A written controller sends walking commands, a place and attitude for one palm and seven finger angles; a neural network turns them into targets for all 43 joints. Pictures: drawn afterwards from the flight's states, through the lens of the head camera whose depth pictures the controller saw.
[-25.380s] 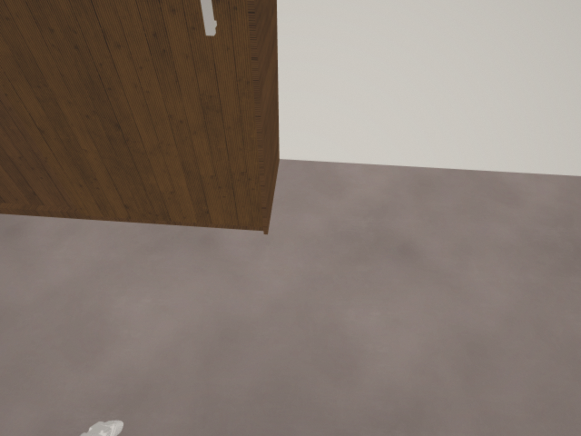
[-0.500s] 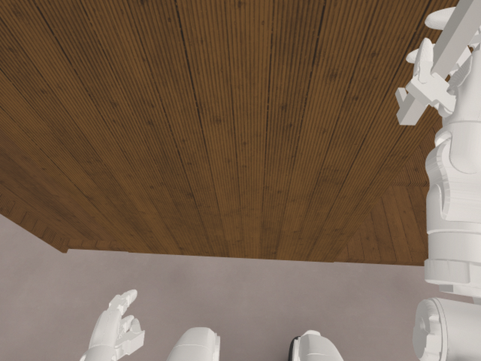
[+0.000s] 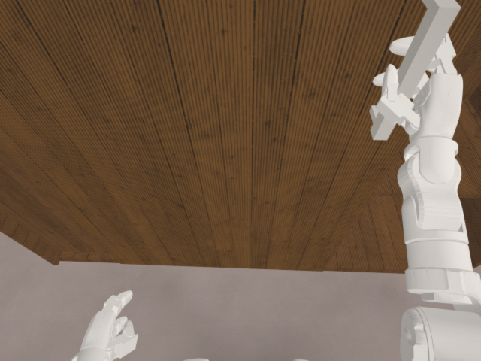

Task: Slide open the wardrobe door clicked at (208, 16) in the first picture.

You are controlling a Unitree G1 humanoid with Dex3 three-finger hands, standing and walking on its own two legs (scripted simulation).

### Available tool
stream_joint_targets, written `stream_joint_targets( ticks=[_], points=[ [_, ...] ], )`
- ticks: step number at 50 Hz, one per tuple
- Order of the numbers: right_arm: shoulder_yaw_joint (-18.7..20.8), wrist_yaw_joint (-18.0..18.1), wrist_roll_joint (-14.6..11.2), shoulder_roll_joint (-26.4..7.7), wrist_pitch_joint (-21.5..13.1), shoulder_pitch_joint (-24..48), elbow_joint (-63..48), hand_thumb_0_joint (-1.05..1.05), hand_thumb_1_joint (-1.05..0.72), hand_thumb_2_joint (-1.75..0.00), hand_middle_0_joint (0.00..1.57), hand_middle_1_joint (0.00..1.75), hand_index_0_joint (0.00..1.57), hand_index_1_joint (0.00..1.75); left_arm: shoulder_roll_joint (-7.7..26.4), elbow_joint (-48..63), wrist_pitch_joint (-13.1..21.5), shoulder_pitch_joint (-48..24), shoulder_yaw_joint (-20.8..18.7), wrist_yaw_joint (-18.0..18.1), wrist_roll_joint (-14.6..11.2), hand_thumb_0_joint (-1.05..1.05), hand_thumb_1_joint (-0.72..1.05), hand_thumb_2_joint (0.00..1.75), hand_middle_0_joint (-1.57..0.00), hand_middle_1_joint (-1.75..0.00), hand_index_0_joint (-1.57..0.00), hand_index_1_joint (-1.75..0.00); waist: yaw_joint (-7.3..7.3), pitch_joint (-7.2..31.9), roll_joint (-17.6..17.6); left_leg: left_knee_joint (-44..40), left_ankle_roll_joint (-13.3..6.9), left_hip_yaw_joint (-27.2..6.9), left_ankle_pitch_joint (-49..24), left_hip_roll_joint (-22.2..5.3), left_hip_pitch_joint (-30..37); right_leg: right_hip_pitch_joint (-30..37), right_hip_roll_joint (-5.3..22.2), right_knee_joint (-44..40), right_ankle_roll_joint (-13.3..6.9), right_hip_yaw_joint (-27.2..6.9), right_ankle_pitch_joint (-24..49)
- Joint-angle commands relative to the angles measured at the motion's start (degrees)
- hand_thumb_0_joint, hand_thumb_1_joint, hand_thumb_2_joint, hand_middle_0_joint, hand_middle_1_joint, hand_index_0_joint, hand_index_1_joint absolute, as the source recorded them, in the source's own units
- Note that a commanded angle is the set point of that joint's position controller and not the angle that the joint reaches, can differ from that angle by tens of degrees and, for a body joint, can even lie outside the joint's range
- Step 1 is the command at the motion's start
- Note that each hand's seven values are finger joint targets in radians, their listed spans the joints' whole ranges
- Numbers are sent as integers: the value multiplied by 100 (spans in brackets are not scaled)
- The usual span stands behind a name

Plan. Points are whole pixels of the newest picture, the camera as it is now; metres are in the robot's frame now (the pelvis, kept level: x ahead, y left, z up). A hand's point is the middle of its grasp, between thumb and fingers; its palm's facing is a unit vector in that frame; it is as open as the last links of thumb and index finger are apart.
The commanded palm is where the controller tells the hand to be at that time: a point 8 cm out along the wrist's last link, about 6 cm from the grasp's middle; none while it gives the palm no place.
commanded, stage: stop walking and hold the door there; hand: right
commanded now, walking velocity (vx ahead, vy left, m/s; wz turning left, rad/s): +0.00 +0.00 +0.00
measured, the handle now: (400, 73) +0.47 -0.20 +0.22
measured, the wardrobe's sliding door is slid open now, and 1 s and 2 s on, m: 0.52 0.52 0.52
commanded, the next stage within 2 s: loosen the grip on the handle in 0.16 s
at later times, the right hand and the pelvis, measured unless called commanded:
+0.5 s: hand (396, 94) +0.42 -0.18 +0.22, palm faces +0.26 +0.96 -0.08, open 9.2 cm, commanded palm +0.39 -0.21 +0.20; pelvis -0.02 +0.01 +0.00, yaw -1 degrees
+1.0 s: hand (392, 99) +0.42 -0.18 +0.21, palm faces +0.20 +0.98 -0.07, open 14.6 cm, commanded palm +0.39 -0.24 +0.20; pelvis +0.00 +0.00 +0.00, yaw +2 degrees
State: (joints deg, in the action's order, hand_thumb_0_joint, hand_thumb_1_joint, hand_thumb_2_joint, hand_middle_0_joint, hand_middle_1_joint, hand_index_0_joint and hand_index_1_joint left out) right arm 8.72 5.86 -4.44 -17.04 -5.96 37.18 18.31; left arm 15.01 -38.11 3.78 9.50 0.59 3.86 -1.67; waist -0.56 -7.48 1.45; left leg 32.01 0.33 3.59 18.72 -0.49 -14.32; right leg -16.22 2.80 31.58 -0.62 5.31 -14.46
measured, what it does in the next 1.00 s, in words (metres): stands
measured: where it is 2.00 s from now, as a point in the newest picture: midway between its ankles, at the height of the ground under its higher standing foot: outside the picture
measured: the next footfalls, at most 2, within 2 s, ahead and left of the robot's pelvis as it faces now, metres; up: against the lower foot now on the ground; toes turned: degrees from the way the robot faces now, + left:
none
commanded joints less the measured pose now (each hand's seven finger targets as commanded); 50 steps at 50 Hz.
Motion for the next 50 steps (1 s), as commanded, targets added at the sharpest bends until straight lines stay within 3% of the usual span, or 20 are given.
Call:
stream_joint_targets(
  ticks=[1, 5, 12, 13, 14, 15, 16, 17, 20, 22, 25, 32, 33, 35, 36, 40, 44, 46, 47, 50],
  points=[
    [-149, -145, 133, -791, -590, 2278, -1662, 0, -90, -90, 45, 140, 45, 140, 670, 740, 176, -234, -196, 27, 22, 0, 90, 90, -20, -30, -20, -30, 51, 2631, -947, -504, -3, -209, -1060, -170, 484, 1662, 1216, -219, -356, -1078, 3577],
    [-45, -95, 87, -920, -518, 2032, -1423, 0, -90, -90, 45, 140, 45, 140, 547, 815, 92, -238, -154, 112, -23, 0, 90, 90, -20, -30, -20, -30, 70, 2728, -247, -458, -147, -641, -2616, -796, 988, 777, 707, -28, -9, -527, 1790],
    [225, -35, 64, -1207, -465, 1841, -928, 0, -90, -90, 45, 140, 45, 140, 536, 747, -65, -234, -84, 210, -3, 0, 90, 90, -20, -30, -20, -30, 46, 2684, -108, -408, -99, -578, -2847, -817, 953, 691, 705, -126, -50, -642, 1946],
    [2617, -93, 849, -4590, -433, 5969, -345, 0, -90, -90, 45, 140, 45, 140, 613, 627, 231, -105, -523, 7, 71, 0, 90, 90, -20, -30, -20, -30, -151, 1874, 853, -1152, 69, -1118, -3532, -550, 748, 253, 274, 171, -145, 76, 1377],
    [943, -353, 737, -1791, 150, 4608, 2129, 0, -78, -84, 45, 140, 45, 140, 580, 342, 583, 291, -317, -77, 160, 0, 90, 90, -20, -30, -20, -30, 652, 3691, 742, 114, -371, -293, -4450, -52, 994, 370, -335, -603, -141, -187, 2532],
    [980, -577, 351, -994, 163, 3338, 1461, 0, -66, -78, 45, 140, 45, 140, 654, 327, 634, 706, -494, -102, -62, 0, 90, 90, -20, -30, -20, -30, 350, 3867, 339, 73, -271, 2, -3686, -44, 389, 992, -128, -242, -33, -366, 3189],
    [1046, -725, 155, -1013, 62, 2809, 1514, 0, -54, -73, 45, 140, 45, 140, 742, 292, 726, 604, -452, -103, -18, 0, 90, 90, -20, -30, -20, -30, 131, 3856, -1080, -65, -297, -90, -3031, -115, -36, 1742, -65, -100, 136, -359, 3487],
    [1379, -664, -136, -1347, -272, 2811, 833, 0, -42, -67, 45, 140, 45, 140, 744, 240, 665, 697, -373, -119, 55, 0, 90, 90, -20, -30, -20, -30, 79, 3685, -1233, -311, -222, -89, -2396, -25, -113, 1915, -31, -195, 167, -461, 3085],
    [285, -412, 160, -575, -798, 3183, 959, 0, -5, -49, 45, 140, 45, 140, 653, 334, 712, 532, -331, -209, 26, 0, 90, 90, -20, -30, -20, -30, 465, 2186, 36, -513, -170, -91, -1198, 49, -758, 792, -12, -336, -70, -485, 1085],
    [268, -229, 364, -773, -1013, 3177, 1235, 0, 19, -37, 45, 140, 45, 140, 740, 390, 725, 525, -334, -236, 11, 0, 90, 90, -20, -30, -20, -30, 502, 1906, 382, -579, -149, -150, -502, 30, -935, 395, -40, -421, -135, -521, 148],
    [62, -170, 469, -887, -1314, 3707, 1370, 0, 55, -20, 42, 137, 42, 137, 715, 440, 810, 461, -290, -217, -25, 0, 90, 90, -20, -30, -20, -30, 500, 1970, -91, -613, -178, -331, 322, -1, -1093, 145, -166, -439, -141, -481, -868],
    [-15, -231, 369, -977, -1494, 3829, 1602, 0, 55, -20, 33, 125, 33, 125, 791, 326, 924, 646, -300, -133, -39, 0, 90, 90, -20, -30, -20, -30, 512, 2240, -208, -696, -174, -461, 586, 0, -1003, 57, -210, -369, -178, -473, -988],
    [1237, -192, 343, -2502, -1515, 3640, 1255, 0, 55, -20, 32, 123, 32, 123, 906, 334, 883, 673, -348, -78, -28, 0, 90, 90, -20, -30, -20, -30, 156, 2680, -272, -745, -191, -589, 618, -39, -450, 13, -205, -395, -189, -448, -848],
    [726, -291, 199, -1861, -1413, 3720, 1089, 0, 55, -20, 29, 120, 29, 120, 757, 431, 847, 489, -254, -25, -42, 0, 90, 90, -20, -30, -20, -30, 284, 2503, -267, -807, -157, -589, 492, -39, -297, -64, -223, -465, -215, -354, -714],
    [949, -308, 68, -1985, -1386, 3469, 1153, 0, 55, -20, 28, 118, 28, 118, 804, 401, 840, 522, -274, -11, -35, 0, 90, 90, -20, -30, -20, -30, 218, 2460, 52, -876, -158, -594, 439, -43, -159, -130, -178, -483, -224, -393, -617],
    [968, -306, -18, -1813, -1274, 2741, 579, 0, 55, -20, 25, 115, 25, 115, 788, 454, 829, 477, -277, -2, -19, 0, 90, 90, -20, -30, -20, -30, 113, 2416, -335, -756, -182, -437, -434, 26, -129, 244, -176, -479, -220, -323, 140],
    [1120, -215, -55, -1808, -1065, 2277, 40, 0, 55, -20, 25, 115, 25, 115, 787, 484, 779, 496, -293, -7, 0, 0, 90, 90, -20, -30, -20, -30, 65, 2569, -152, -667, -155, -336, -1132, 55, 50, 457, -151, -471, -205, -308, 747],
    [1078, -183, -33, -1748, -952, 2238, -189, 0, 55, -20, 25, 115, 25, 115, 768, 485, 739, 491, -276, 4, 22, 0, 90, 90, -20, -30, -20, -30, 80, 2540, -150, -640, -152, -304, -1390, 53, 84, 538, -128, -456, -210, -321, 976],
    [764, -178, -26, -1357, -873, 2292, 116, 0, 55, -20, 25, 115, 25, 115, 750, 427, 718, 537, -256, -5, 15, 0, 90, 90, -20, -30, -20, -30, 258, 2296, -123, -642, -128, -271, -1390, 68, -169, 515, -135, -430, -194, -341, 940],
    [1228, -155, 23, -1835, -824, 2006, -192, 0, 55, -20, 25, 115, 25, 115, 746, 519, 623, 506, -276, 16, 32, 0, 90, 90, -20, -30, -20, -30, 62, 2685, -144, -553, -133, -287, -1628, 52, 124, 567, -165, -399, -176, -309, 1171]
  ],
)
